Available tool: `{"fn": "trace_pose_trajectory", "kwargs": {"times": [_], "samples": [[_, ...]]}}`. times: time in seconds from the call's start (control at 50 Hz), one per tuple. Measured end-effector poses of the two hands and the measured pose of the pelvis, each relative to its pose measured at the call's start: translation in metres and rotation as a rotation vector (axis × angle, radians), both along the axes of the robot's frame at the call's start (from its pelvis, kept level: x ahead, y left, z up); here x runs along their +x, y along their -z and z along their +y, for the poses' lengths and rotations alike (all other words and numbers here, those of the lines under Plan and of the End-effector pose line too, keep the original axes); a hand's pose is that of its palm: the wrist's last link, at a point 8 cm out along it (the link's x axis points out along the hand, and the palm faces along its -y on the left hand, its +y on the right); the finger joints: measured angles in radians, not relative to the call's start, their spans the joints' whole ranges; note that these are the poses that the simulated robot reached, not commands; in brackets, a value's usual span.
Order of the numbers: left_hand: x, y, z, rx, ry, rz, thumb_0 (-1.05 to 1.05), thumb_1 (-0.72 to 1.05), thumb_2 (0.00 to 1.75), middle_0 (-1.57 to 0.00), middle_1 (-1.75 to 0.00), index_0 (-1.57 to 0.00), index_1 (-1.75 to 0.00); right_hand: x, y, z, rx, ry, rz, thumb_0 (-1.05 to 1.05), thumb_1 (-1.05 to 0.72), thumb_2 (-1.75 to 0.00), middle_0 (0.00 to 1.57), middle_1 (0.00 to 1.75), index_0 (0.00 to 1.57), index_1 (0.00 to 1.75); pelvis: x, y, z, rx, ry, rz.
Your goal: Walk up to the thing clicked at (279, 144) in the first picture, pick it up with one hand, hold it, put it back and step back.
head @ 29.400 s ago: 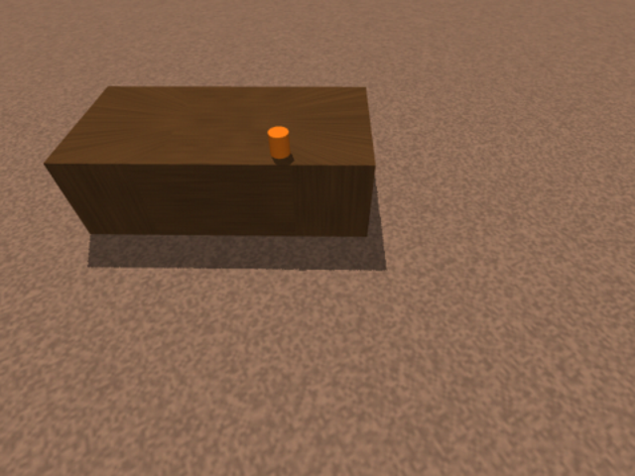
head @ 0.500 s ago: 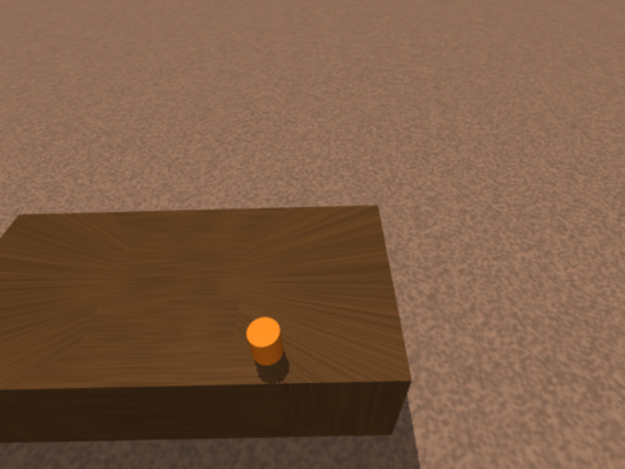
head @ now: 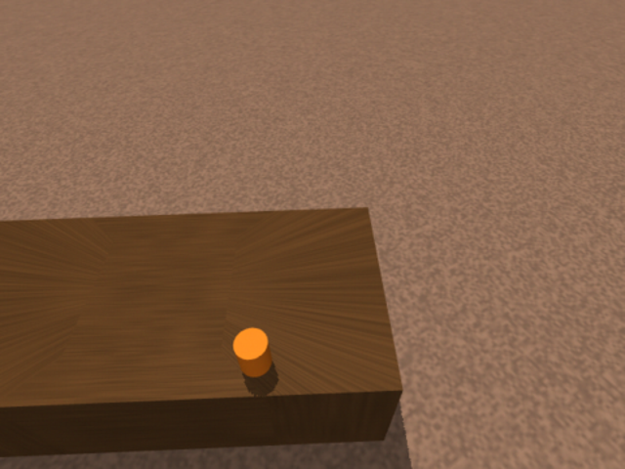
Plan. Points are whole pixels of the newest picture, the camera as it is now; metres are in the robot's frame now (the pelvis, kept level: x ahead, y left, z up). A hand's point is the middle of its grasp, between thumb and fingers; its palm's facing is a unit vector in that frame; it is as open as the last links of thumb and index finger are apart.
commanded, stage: stand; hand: left
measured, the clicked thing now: (253, 352) +0.45 +0.17 -0.34
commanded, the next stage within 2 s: none
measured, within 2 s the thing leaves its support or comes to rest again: neither
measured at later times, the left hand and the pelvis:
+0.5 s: hand out of the picture +0.07 +0.25 -0.15, palm faces -0.03 -0.94 -0.35, open 9.4 cm; pelvis +0.01 -0.01 +0.00, yaw +0 degrees
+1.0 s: hand out of the picture +0.08 +0.24 -0.16, palm faces -0.03 -0.94 -0.34, open 7.4 cm; pelvis +0.01 -0.01 +0.00, yaw +0 degrees
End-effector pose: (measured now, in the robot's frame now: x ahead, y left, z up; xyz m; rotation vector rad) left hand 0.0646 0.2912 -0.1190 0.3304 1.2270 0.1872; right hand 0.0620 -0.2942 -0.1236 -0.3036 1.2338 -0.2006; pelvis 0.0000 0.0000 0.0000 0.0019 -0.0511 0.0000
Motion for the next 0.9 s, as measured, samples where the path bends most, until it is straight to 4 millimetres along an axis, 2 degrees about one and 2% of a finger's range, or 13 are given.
{"fn": "trace_pose_trajectory", "kwargs": {"times": [0.12,0.2,0.28,0.4,0.5,0.58,0.7,0.9], "samples": [[0.012,-0.002,-0.001,0.003,0.003,-0.018,0.0,-0.55,0.06,-0.08,-0.07,-0.07,-0.07,0.01,-0.002,-0.003,-0.005,-0.002,-0.011,0.01,-0.9,-0.9,0.2,0.3,0.21,0.3,0.004,-0.001,-0.002,0.0,-0.001,0.0],[0.015,-0.003,-0.001,0.005,-0.002,-0.018,0.0,-0.43,0.18,-0.13,-0.16,-0.12,-0.15,0.012,-0.003,-0.005,-0.008,-0.004,-0.01,0.01,-0.9,-0.9,0.2,0.3,0.21,0.3,0.005,-0.001,-0.003,0.0,-0.002,0.001],[0.014,-0.003,0.0,0.005,-0.006,-0.011,0.0,-0.22,0.39,-0.17,-0.23,-0.16,-0.22,0.012,-0.004,-0.006,-0.009,-0.005,-0.003,0.01,-0.9,-0.9,0.2,0.3,0.21,0.3,0.006,-0.002,-0.004,0.0,-0.003,0.001],[0.008,-0.002,-0.001,0.004,-0.015,0.006,0.0,0.19,0.69,-0.2,-0.28,-0.19,-0.28,0.011,-0.003,-0.007,-0.009,-0.005,0.007,0.01,-0.9,-0.9,0.2,0.3,0.21,0.3,0.007,-0.002,-0.005,0.001,-0.003,0.001],[0.004,-0.002,-0.002,0.003,-0.019,0.017,0.0,0.54,0.82,-0.2,-0.3,-0.2,-0.29,0.011,-0.003,-0.008,-0.007,-0.005,0.012,0.01,-0.9,-0.9,0.2,0.3,0.21,0.3,0.006,-0.002,-0.006,0.0,-0.005,0.001],[0.001,-0.001,-0.003,0.002,-0.02,0.024,0.01,0.73,0.86,-0.21,-0.3,-0.2,-0.3,0.01,-0.003,-0.008,-0.005,-0.005,0.014,0.01,-0.9,-0.9,0.2,0.3,0.21,0.3,0.006,-0.002,-0.007,0.0,-0.005,0.002],[-0.001,-0.001,-0.004,0.0,-0.021,0.028,0.01,0.85,0.89,-0.21,-0.3,-0.2,-0.3,0.01,-0.003,-0.009,-0.005,-0.005,0.02,0.01,-0.9,-0.9,0.2,0.3,0.21,0.3,0.007,-0.002,-0.008,0.0,-0.007,0.004],[0.004,-0.001,-0.006,-0.004,-0.016,0.018,0.01,0.9,0.9,-0.21,-0.3,-0.2,-0.3,0.013,-0.004,-0.012,-0.008,-0.007,0.017,0.01,-0.9,-0.9,0.2,0.3,0.21,0.3,0.009,-0.003,-0.009,0.0,-0.006,0.005]]}}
